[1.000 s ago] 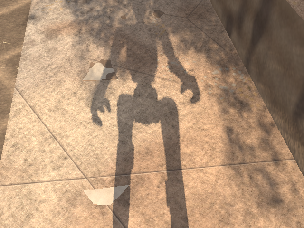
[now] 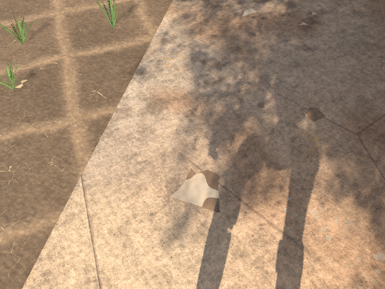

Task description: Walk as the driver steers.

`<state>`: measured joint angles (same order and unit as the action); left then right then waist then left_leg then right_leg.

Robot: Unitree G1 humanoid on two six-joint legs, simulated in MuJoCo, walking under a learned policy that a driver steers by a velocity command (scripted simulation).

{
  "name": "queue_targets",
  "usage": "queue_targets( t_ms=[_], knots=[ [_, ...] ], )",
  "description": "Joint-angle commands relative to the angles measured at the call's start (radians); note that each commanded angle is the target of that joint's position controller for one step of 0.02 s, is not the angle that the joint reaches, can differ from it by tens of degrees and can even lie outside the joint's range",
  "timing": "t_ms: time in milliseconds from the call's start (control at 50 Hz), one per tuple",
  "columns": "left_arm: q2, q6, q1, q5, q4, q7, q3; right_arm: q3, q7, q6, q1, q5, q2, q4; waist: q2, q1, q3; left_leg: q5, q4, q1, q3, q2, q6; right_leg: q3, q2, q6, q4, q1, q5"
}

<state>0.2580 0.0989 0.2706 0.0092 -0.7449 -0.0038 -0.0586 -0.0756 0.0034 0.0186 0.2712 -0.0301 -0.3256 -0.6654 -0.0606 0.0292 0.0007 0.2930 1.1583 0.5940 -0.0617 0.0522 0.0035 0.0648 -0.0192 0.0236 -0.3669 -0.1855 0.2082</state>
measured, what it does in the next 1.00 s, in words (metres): walks ahead: left foot, then right foot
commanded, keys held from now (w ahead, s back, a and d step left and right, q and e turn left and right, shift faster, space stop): w+q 0.18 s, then w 0.02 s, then no key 0.80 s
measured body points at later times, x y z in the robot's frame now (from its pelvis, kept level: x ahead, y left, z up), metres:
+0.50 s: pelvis +0.23 +0.07 -0.01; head +0.28 +0.09 +0.44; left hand +0.29 +0.37 -0.13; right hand +0.44 -0.15 -0.10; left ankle +0.28 +0.16 -0.74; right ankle +0.25 -0.10 -0.67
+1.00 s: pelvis +0.32 +0.05 -0.01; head +0.33 +0.05 +0.44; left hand +0.39 +0.33 -0.13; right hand +0.48 -0.18 -0.14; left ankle +0.28 +0.16 -0.74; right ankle +0.36 -0.07 -0.74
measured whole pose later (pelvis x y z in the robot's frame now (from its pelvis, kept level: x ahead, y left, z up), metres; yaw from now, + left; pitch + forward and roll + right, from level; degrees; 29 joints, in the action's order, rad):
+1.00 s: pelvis +0.32 +0.05 -0.01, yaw +13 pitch -1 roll +0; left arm 0.23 0.02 0.14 0.01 -0.90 0.01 -0.02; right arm -0.04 -0.03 -0.02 0.18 0.00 -0.24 -0.88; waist 0.00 0.00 0.03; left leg 0.28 0.48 0.18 -0.01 -0.02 -0.01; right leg -0.01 0.02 -0.01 -0.50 -0.24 0.25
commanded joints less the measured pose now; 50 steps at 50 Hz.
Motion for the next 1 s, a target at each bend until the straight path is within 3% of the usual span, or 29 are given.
queue_targets(
  t_ms=[20, 120, 200, 240, 260, 280, 300, 320, 340, 360, 380, 400, 420, 460, 500, 560, 640, 680, 700, 720, 740, 760, 780, 800, 880, 1000],
  knots=[
    [0.137, 0.017, -0.017, -0.002, 0.034, 0.003, -0.034, -0.005, 0.006, 0.003, -0.042, 0.004, -0.022, 0.093, 0.152, -0.006, 0.029, -0.078, -0.057, 0.182, -0.036, 0.058, 0.019, -0.186, 0.276, 0.163, 0.195, 0.112, -0.23],
    [0.174, 0.008, -0.008, -0.006, -0.008, 0.012, -0.04, 0.011, 0.032, 0.016, -0.175, 0.006, 0.006, 0.121, 0.123, 0.037, 0.06, -0.308, -0.359, 0.123, 0.03, 0.045, 0.002, -0.015, 0.253, 0.129, 0.203, 0.135, -0.309],
    [0.211, -0.007, 0.051, -0.028, -0.052, 0.012, -0.048, 0.014, 0.056, 0.018, -0.272, 0.002, 0.007, 0.163, 0.116, 0.057, 0.086, -0.273, -0.497, 0.076, 0.084, 0.02, -0.044, 0.04, 0.289, 0.111, 0.179, 0.22, -0.406],
    [0.237, -0.022, 0.043, -0.037, -0.061, 0.016, -0.052, -0.001, 0.06, 0.02, -0.243, 0.017, -0.02, 0.169, 0.138, 0.013, 0.056, -0.192, -0.544, -0.032, 0.13, -0.046, -0.081, 0.07, 0.289, 0.095, 0.062, 0.251, -0.771],
    [0.251, -0.028, 0.038, -0.043, -0.062, 0.021, -0.055, -0.017, 0.059, 0.021, -0.162, 0.025, -0.051, 0.151, 0.157, -0.037, 0.001, -0.181, -0.57, -0.146, 0.149, -0.087, -0.103, 0.082, 0.278, 0.08, -0.053, 0.256, -0.931],
    [0.251, -0.034, 0.023, -0.049, -0.06, 0.023, -0.052, -0.043, 0.05, 0.022, -0.013, 0.026, -0.096, 0.112, 0.144, -0.124, -0.081, -0.29, -0.65, -0.364, 0.15, -0.12, -0.135, 0.109, 0.243, 0.05, -0.234, 0.196, -0.945],
    [0.214, -0.026, 0.034, -0.031, -0.044, 0.023, -0.036, -0.064, 0.027, 0.012, 0.104, 0.032, -0.159, 0.085, 0.077, -0.175, -0.168, -0.554, -0.645, -0.647, 0.033, -0.034, -0.174, 0.116, 0.191, 0.001, -0.483, -0.009, -0.677],
    [0.077, -0.011, 0.165, 0.023, -0.008, 0.003, 0.012, -0.059, 0.008, 0.011, 0.076, 0.052, -0.25, 0.096, -0.212, -0.05, -0.326, -1.001, -0.569, -1.033, -0.419, 0.308, -0.369, 0.074, 0.026, -0.069, -0.898, -0.413, 0.428],
    [0.168, 0.0, 0.17, -0.003, -0.059, -0.009, 0.005, -0.041, 0.012, 0.014, 0.12, 0.051, -0.18, 0.115, -0.085, -0.131, -0.572, -0.957, -0.646, -1.04, -0.593, 0.385, -0.446, -0.161, 0.013, -0.07, -1.044, -0.395, 0.495],
    [0.206, -0.006, 0.053, -0.042, -0.029, -0.011, -0.011, -0.027, 0.02, 0.016, 0.066, 0.047, -0.139, 0.1, -0.031, -0.134, -0.432, -0.961, -0.673, -0.934, -0.419, 0.319, -0.391, -0.167, 0.067, -0.065, -1.031, -0.446, 0.422],
    [0.181, -0.008, -0.005, -0.039, -0.007, -0.002, -0.001, -0.018, 0.021, 0.02, 0.005, 0.026, -0.105, 0.084, 0.015, -0.101, -0.269, -0.883, -0.703, -0.783, -0.304, 0.258, -0.335, -0.133, 0.102, -0.063, -0.94, -0.49, 0.347],
    [0.172, -0.017, -0.028, -0.024, -0.018, 0.009, -0.002, -0.008, 0.018, 0.023, -0.049, 0.021, -0.074, 0.08, 0.053, -0.071, -0.181, -0.823, -0.744, -0.645, -0.251, 0.221, -0.302, -0.125, 0.125, -0.07, -0.877, -0.467, 0.294],
    [0.175, -0.033, -0.006, -0.02, -0.024, 0.014, -0.007, -0.004, 0.018, 0.024, -0.087, 0.028, -0.066, 0.08, 0.039, -0.028, -0.143, -0.811, -0.79, -0.515, -0.207, 0.198, -0.291, -0.129, 0.138, -0.076, -0.837, -0.379, 0.253],
    [0.14, -0.063, 0.059, -0.014, -0.047, 0.022, -0.004, -0.006, 0.02, 0.032, -0.13, 0.045, -0.069, 0.069, 0.015, 0.022, -0.135, -0.808, -0.845, -0.365, -0.134, 0.176, -0.292, -0.116, 0.128, -0.094, -0.761, -0.246, 0.199],
    [0.113, -0.078, 0.059, -0.005, -0.05, 0.032, 0.002, -0.005, 0.019, 0.04, -0.16, 0.049, -0.066, 0.05, -0.008, 0.036, -0.129, -0.826, -0.858, -0.304, -0.064, 0.149, -0.286, -0.105, 0.12, -0.105, -0.627, -0.196, 0.147],
    [0.096, -0.088, -0.009, -0.001, -0.044, 0.034, 0.009, -0.005, 0.007, 0.03, -0.16, 0.049, -0.067, 0.016, -0.035, 0.01, -0.132, -0.677, -0.87, -0.3, -0.03, 0.126, -0.26, -0.106, 0.117, -0.102, -0.459, -0.149, 0.02],
    [0.118, -0.101, -0.093, -0.006, -0.029, 0.03, 0.001, 0.005, 0.005, 0.012, -0.143, 0.051, -0.056, -0.032, -0.042, -0.023, -0.086, -0.345, -0.885, -0.301, -0.08, 0.138, -0.24, -0.115, 0.106, -0.085, -0.308, -0.11, -0.008],
    [0.109, -0.097, -0.087, 0.004, -0.033, 0.026, 0.0, 0.016, 0.007, 0.006, -0.158, 0.04, -0.036, -0.049, -0.034, 0.001, -0.068, -0.197, -0.847, -0.288, -0.09, 0.117, -0.203, -0.097, 0.088, -0.061, -0.163, -0.031, -0.055],
    [0.114, -0.094, -0.088, 0.015, -0.034, 0.024, 0.0, 0.026, 0.007, 0.005, -0.135, 0.036, -0.012, -0.064, -0.012, 0.006, -0.057, -0.135, -0.82, -0.278, -0.084, 0.082, -0.157, -0.108, 0.095, -0.047, -0.065, 0.021, -0.144],
    [0.151, -0.09, -0.091, 0.021, -0.025, 0.026, -0.005, 0.034, 0.006, 0.008, -0.094, 0.048, 0.008, -0.077, 0.043, -0.015, -0.061, -0.061, -0.77, -0.265, -0.067, 0.036, -0.104, -0.182, 0.162, -0.025, -0.034, 0.069, -0.294],
    [0.214, -0.091, -0.122, 0.015, -0.015, 0.033, -0.016, 0.028, 0.006, 0.012, -0.008, 0.057, -0.001, -0.094, 0.174, -0.087, -0.054, 0.035, -0.732, -0.234, -0.012, -0.04, -0.066, -0.217, 0.218, 0.022, -0.06, 0.077, -0.342],
    [0.161, -0.094, -0.148, 0.007, -0.034, 0.027, -0.01, 0.035, -0.003, 0.005, -0.014, 0.057, 0.02, -0.1, 0.243, -0.088, -0.066, 0.016, -0.743, -0.326, 0.033, -0.059, -0.037, -0.213, 0.194, 0.045, -0.034, -0.032, -0.102],
    [0.11, -0.091, -0.165, 0.007, -0.028, 0.019, 0.001, 0.028, -0.01, -0.005, -0.073, 0.054, -0.018, -0.1, 0.198, -0.055, -0.027, -0.024, -0.734, -0.36, 0.031, -0.053, -0.03, -0.193, 0.152, 0.024, -0.017, -0.088, -0.001],
    [0.099, -0.084, -0.164, 0.01, -0.036, 0.016, 0.006, 0.021, -0.02, -0.014, -0.099, 0.045, -0.031, -0.1, 0.166, -0.043, -0.023, -0.057, -0.73, -0.369, 0.024, -0.044, -0.038, -0.172, 0.133, 0.0, -0.017, -0.094, -0.007],
    [0.108, -0.06, -0.133, -0.001, -0.078, 0.015, 0.006, 0.017, -0.031, -0.029, -0.092, 0.042, -0.027, -0.127, 0.127, -0.03, -0.043, -0.175, -0.734, -0.391, 0.002, -0.024, -0.047, -0.139, 0.107, -0.019, -0.06, -0.027, -0.171],
    [0.106, -0.067, -0.145, -0.005, -0.124, 0.022, 0.007, 0.01, -0.037, -0.032, -0.092, 0.032, -0.019, -0.188, 0.076, -0.023, -0.049, -0.262, -0.732, -0.423, 0.007, -0.021, -0.036, -0.125, 0.094, -0.003, -0.073, 0.017, -0.255]
  ],
)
